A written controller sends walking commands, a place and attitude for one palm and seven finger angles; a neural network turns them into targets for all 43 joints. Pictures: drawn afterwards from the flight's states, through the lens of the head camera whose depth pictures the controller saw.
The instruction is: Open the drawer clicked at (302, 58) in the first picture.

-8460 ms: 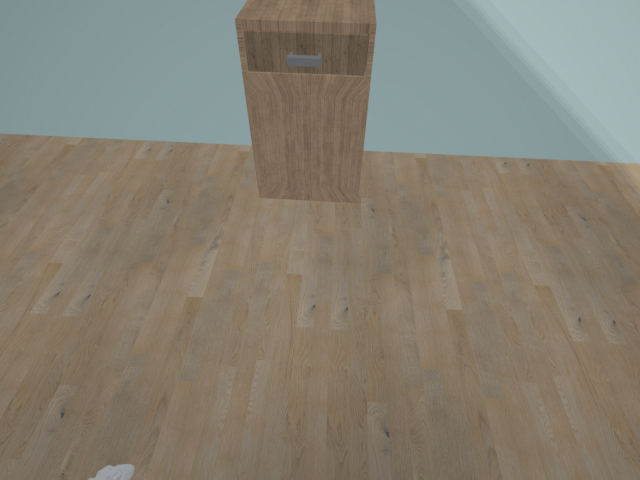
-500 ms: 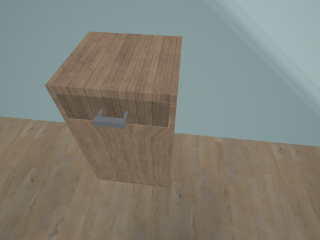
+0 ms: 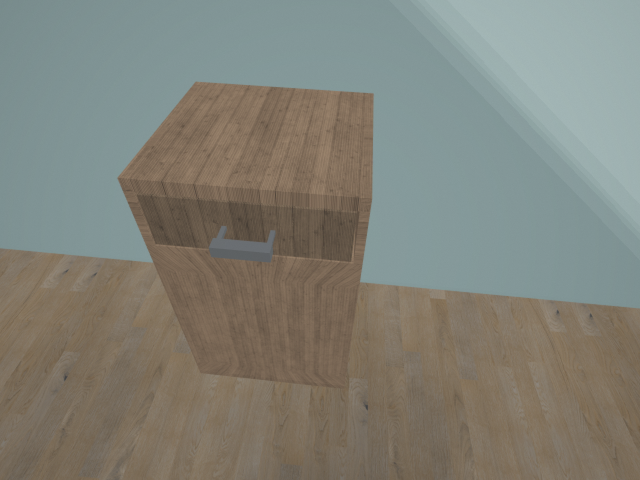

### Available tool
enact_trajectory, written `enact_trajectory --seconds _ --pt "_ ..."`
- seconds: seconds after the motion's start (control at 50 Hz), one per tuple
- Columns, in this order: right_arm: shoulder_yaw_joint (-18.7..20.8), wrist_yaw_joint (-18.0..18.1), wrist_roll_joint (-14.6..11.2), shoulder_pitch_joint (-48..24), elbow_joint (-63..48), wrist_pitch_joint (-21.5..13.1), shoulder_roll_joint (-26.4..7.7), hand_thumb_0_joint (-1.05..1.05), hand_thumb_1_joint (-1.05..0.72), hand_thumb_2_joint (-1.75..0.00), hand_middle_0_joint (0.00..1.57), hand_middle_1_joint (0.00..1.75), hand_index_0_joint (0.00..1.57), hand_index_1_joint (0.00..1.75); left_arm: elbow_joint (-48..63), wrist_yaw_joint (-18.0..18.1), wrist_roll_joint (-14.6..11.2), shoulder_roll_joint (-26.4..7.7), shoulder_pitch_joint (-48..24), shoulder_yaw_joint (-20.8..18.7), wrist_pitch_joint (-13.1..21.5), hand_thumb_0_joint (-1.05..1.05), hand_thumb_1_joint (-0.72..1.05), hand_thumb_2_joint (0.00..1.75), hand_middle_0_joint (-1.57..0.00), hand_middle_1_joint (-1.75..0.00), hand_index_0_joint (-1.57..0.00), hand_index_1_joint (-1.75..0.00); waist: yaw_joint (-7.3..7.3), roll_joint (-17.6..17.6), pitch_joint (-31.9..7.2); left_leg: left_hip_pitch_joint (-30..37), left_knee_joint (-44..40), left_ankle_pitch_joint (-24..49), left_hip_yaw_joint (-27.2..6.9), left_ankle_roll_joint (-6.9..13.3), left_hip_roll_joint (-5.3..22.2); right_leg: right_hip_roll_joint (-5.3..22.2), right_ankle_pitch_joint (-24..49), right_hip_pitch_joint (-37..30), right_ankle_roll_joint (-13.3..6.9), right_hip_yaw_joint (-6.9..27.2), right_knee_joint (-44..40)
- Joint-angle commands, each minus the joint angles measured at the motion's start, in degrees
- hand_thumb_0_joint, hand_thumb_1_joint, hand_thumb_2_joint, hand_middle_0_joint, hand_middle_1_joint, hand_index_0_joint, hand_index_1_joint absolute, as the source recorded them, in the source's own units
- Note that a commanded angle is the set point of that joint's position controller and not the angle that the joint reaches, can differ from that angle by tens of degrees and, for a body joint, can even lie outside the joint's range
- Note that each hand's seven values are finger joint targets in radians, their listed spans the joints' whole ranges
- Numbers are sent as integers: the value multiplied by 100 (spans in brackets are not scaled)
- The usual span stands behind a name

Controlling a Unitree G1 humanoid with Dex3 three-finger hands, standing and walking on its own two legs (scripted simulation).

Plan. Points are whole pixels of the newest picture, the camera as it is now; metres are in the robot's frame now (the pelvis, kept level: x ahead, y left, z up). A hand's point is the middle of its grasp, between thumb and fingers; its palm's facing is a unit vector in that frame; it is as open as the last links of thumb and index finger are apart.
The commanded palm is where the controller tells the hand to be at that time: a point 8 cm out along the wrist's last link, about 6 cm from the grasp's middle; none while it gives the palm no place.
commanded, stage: look again from close up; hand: left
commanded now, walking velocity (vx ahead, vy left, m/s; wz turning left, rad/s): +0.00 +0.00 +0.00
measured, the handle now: (244, 241) +0.57 +0.18 -0.07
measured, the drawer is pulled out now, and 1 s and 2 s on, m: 0.00 0.00 0.00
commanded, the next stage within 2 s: come to a stop and stand still in 0.08 s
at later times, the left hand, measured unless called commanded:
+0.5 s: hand out of the picture -0.04 +0.15 -0.18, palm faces +0.01 -0.99 -0.14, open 7.3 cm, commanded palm none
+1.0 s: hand out of the picture -0.01 +0.17 -0.17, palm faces +0.03 -0.98 -0.18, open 7.3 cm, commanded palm none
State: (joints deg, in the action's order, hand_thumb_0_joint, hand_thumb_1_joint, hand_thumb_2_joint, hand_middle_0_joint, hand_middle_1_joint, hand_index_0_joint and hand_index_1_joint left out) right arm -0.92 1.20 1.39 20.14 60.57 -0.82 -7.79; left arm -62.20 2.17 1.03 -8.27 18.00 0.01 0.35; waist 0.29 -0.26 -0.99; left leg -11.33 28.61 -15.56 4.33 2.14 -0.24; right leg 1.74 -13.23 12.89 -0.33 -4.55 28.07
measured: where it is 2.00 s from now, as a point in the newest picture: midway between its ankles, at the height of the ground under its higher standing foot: outside the picture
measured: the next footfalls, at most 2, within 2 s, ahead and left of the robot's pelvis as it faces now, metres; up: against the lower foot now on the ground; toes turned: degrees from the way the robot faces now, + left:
none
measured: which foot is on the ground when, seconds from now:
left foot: down 0.00-1.00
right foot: down 0.00-1.00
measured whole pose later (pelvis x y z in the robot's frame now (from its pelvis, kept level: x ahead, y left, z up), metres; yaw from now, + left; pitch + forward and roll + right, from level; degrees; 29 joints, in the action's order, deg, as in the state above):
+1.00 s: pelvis -0.01 +0.01 +0.00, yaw +0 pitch -3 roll +0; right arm -1.3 0.8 1.1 18.9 62.1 -0.9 -8.2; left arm -61.8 2.2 0.9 -8.0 18.5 0.5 0.4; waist 0.3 0.2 0.3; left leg -10.1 26.2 -13.6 4.4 2.7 -1.1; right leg 2.4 -11.4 11.6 0.4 -4.5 25.9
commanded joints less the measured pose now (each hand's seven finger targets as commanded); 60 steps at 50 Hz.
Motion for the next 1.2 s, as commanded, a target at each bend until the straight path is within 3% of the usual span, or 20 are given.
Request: enact_trajectory --seconds 0.0,0.18,0.26,0.38,0.4,0.42,0.44,0.46,0.48,0.52,0.6,0.66,0.72,1.0,1.18 --pt "83 42 -22 256 -209 -75 -635 0 -90 -90 20 30 20 30 139 -27 -12 -327 473 -26 46 0 90 90 -20 -30 -20 -30 -99 -84 750 -1059 -1314 -708 -1012 101 700 310 85 -240 -199 443 -340" --pt "75 38 -37 299 -72 -86 -611 0 -90 -90 20 30 20 30 102 -24 -11 -279 529 -12 59 0 90 90 -20 -30 -20 -30 -79 54 657 -842 -1338 -571 -970 114 669 381 171 -211 -162 453 -404" --pt "100 48 -31 337 4 -79 -603 0 -90 -90 20 30 20 30 63 -35 14 -207 588 -12 47 0 90 90 -20 -30 -20 -30 -54 -54 709 -823 -1482 -1012 -1047 146 754 300 -49 -102 -154 372 -324" --pt "82 62 -47 311 67 -99 -489 0 -90 -90 20 30 20 30 -36 -30 8 -145 744 0 83 0 90 90 -20 -30 -20 -30 -58 -34 722 -702 -1290 -515 -876 124 649 371 244 -106 -171 481 -450" --pt "99 -9 -120 -456 -337 -106 -785 0 -90 -90 20 30 20 30 -199 200 57 -536 884 51 134 0 90 90 -20 -30 -20 -30 -329 411 1107 -1043 -253 95 -433 -113 660 557 667 230 -105 588 -562" --pt "42 -57 -140 -352 -417 -92 -634 0 -90 -90 20 30 20 30 -218 128 52 -633 724 60 226 0 90 90 -20 -30 -20 -30 -34 448 814 -656 -289 312 -427 -189 517 713 969 268 -159 627 -572" --pt "17 -22 -77 133 -309 -129 -365 0 -90 -90 20 30 20 30 -101 109 16 -456 683 45 224 0 90 90 -20 -30 -20 -30 55 301 277 -401 -341 182 -564 -75 453 691 570 -23 -217 731 -398" --pt "26 -10 -66 274 -264 -152 -423 0 -90 -90 20 30 20 30 -65 91 0 -448 693 50 232 0 90 90 -20 -30 -20 -30 53 179 -216 -205 -237 602 -631 -4 497 620 652 -200 -241 695 -311" --pt "35 2 -76 241 -215 -148 -484 0 -90 -90 20 30 20 30 -51 73 -20 -436 606 54 217 0 90 90 -20 -30 -20 -30 82 -89 -302 -142 -274 732 -660 16 542 579 528 -214 -252 650 -305" --pt "43 16 -78 199 -256 -143 -528 0 -90 -90 20 30 20 30 10 51 -10 -457 560 35 175 0 90 90 -20 -30 -20 -30 55 -384 -92 -304 -354 832 -729 40 611 502 455 -197 -235 541 -255" --pt "46 48 -80 178 -219 -126 -554 0 -90 -90 20 30 20 30 -28 28 -21 -327 534 50 150 0 90 90 -20 -30 -20 -30 38 84 484 -559 -551 836 -737 45 603 479 640 -114 -208 520 -365" --pt "49 52 -69 190 -158 -131 -574 0 -90 -90 20 30 20 30 -6 32 -21 -321 555 34 136 0 90 90 -20 -30 -20 -30 6 82 563 -506 -641 987 -727 48 622 474 747 -149 -187 502 -389" --pt "51 39 -73 151 -131 -111 -602 0 -90 -90 20 30 20 30 42 28 -17 -375 506 29 112 0 90 90 -20 -30 -20 -30 -13 64 755 -600 -801 658 -722 34 596 480 555 -119 -170 510 -484" --pt "63 16 -56 149 -6 -61 -598 0 -90 -90 20 30 20 30 166 7 -28 -396 481 -26 87 0 90 90 -20 -30 -20 -30 -41 71 594 -630 -1134 -182 -781 10 557 479 133 -292 -160 573 -728" --pt "83 19 -64 253 101 -29 -489 0 -90 -90 20 30 20 30 84 10 -8 -265 651 -34 84 0 90 90 -20 -30 -20 -30 -57 53 750 -802 -1232 -630 -833 14 560 464 -144 -165 -153 545 -793"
